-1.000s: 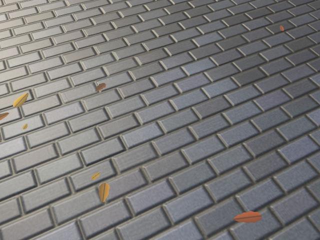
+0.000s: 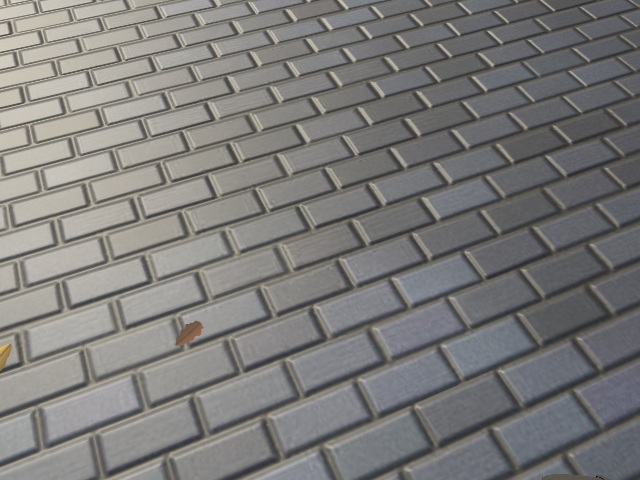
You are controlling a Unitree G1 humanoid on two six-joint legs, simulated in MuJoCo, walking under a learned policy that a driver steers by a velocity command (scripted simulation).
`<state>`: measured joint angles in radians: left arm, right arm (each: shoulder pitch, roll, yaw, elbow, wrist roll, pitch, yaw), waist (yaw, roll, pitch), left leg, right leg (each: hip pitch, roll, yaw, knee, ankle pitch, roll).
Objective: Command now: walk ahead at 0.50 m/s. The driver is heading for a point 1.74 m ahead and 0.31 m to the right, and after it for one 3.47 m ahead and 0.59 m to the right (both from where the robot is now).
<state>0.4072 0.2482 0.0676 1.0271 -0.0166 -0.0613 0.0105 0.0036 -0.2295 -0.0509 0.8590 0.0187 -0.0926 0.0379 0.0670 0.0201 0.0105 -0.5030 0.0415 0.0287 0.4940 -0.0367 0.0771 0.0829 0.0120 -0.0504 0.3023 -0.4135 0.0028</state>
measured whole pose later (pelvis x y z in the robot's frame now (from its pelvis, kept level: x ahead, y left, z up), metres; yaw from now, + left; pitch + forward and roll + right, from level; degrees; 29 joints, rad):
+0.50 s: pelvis +0.27 +0.01 +0.01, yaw -9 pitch +2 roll +2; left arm 0.09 0.23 0.06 0.87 -0.02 -0.05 -0.04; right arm 0.32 -0.23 -0.06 1.00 0.00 -0.08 -0.02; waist -0.06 -0.03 0.00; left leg 0.11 -0.03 0.21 0.20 -0.34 0.01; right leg -0.65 -0.08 -0.01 0.64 0.02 -0.06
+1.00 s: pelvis +0.54 -0.08 +0.01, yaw -22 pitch +2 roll -1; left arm 0.31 0.25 0.07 0.84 -0.01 -0.05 0.02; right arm 0.02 -0.26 -0.05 0.80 -0.01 -0.11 0.02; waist 0.07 0.05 0.02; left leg -0.59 0.04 -0.04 0.51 0.12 0.00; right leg -0.08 0.11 0.11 0.36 -0.32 -0.08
